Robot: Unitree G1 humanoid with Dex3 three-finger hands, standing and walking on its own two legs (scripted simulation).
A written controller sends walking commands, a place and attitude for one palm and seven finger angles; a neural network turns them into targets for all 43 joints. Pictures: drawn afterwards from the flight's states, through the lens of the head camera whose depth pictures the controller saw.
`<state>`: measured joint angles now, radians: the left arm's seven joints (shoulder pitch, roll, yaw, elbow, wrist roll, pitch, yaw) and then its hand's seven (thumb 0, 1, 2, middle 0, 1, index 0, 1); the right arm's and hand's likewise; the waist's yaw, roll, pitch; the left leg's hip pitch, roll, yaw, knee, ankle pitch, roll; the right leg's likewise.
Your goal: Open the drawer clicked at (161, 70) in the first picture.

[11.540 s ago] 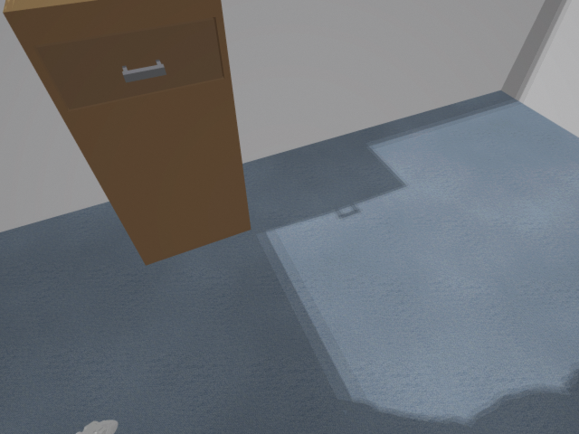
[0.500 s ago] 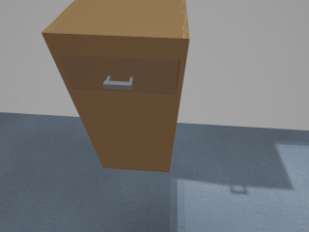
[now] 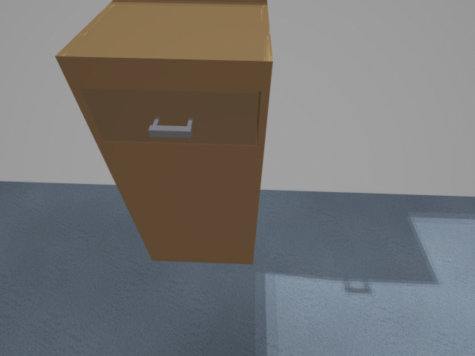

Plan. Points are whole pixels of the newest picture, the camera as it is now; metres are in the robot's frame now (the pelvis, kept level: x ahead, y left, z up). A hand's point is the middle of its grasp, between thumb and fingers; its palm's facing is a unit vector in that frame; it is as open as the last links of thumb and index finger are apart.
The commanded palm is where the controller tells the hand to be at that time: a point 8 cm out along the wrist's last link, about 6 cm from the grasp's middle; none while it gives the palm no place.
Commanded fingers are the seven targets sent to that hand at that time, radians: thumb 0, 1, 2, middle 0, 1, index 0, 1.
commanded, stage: come to a stop and stand still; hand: left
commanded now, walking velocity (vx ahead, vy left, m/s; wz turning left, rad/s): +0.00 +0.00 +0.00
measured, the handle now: (172, 126) +0.61 +0.19 +0.03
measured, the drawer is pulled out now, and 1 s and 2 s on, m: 0.00 0.00 0.00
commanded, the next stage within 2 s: look again from close up in 0.02 s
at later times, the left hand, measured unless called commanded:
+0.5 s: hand out of the picture +0.03 +0.20 -0.18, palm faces +0.03 -0.98 -0.20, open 7.4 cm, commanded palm none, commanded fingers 0.00 0.90 0.90 -0.20 -0.30 -0.20 -0.30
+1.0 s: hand out of the picture +0.03 +0.18 -0.19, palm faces +0.02 -0.98 -0.18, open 7.4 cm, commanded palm none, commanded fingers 0.00 0.90 0.90 -0.20 -0.30 -0.20 -0.30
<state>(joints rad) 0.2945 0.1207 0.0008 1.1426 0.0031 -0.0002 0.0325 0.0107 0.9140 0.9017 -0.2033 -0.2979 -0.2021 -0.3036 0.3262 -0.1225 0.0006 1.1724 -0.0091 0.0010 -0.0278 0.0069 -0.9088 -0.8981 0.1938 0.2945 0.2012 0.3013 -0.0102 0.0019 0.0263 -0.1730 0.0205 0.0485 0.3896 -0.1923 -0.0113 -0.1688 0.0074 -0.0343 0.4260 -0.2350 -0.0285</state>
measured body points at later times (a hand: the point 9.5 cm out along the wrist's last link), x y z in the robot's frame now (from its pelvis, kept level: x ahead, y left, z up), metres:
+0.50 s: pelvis +0.02 +0.02 -0.01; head +0.02 +0.02 +0.44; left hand +0.03 +0.25 -0.16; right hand +0.03 -0.20 -0.17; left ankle +0.01 +0.13 -0.74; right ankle +0.00 -0.10 -0.74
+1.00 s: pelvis +0.06 +0.01 -0.02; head +0.07 +0.01 +0.43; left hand +0.03 +0.24 -0.17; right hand +0.05 -0.21 -0.18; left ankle +0.01 +0.13 -0.74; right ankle +0.00 -0.10 -0.74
